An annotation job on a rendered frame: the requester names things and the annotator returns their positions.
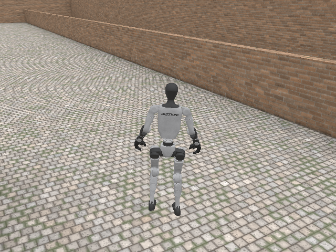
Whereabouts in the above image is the robot left forearm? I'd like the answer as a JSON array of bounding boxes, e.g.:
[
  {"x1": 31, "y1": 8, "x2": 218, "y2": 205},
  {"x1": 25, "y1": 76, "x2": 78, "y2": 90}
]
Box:
[{"x1": 136, "y1": 125, "x2": 147, "y2": 142}]

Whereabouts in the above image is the right robot hand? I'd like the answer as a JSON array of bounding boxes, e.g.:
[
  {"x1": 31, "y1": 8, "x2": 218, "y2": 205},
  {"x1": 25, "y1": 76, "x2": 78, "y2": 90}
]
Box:
[{"x1": 189, "y1": 143, "x2": 201, "y2": 154}]

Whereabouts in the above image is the right robot thigh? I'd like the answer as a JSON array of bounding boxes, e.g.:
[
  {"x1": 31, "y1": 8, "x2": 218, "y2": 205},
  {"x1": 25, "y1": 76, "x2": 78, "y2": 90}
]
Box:
[{"x1": 173, "y1": 147, "x2": 185, "y2": 184}]

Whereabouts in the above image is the robot left upper arm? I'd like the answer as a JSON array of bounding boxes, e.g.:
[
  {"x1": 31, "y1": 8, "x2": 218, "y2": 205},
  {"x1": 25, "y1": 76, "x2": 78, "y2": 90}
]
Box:
[{"x1": 143, "y1": 105, "x2": 160, "y2": 133}]

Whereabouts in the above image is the robot right upper arm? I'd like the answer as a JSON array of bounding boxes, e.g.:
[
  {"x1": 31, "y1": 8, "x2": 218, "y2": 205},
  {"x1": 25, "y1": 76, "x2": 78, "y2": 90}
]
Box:
[{"x1": 181, "y1": 106, "x2": 195, "y2": 135}]

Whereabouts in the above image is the robot left foot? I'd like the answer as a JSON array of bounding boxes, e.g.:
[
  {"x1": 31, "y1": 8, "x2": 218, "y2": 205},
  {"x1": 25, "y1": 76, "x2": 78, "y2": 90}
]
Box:
[{"x1": 149, "y1": 199, "x2": 156, "y2": 211}]

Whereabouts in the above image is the left robot hand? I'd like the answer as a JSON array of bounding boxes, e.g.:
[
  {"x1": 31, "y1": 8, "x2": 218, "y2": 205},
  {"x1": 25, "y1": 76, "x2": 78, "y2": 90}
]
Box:
[{"x1": 134, "y1": 139, "x2": 146, "y2": 151}]

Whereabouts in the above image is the robot right forearm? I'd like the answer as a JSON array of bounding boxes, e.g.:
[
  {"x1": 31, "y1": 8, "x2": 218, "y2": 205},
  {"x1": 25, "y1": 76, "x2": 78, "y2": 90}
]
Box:
[{"x1": 190, "y1": 128, "x2": 200, "y2": 145}]

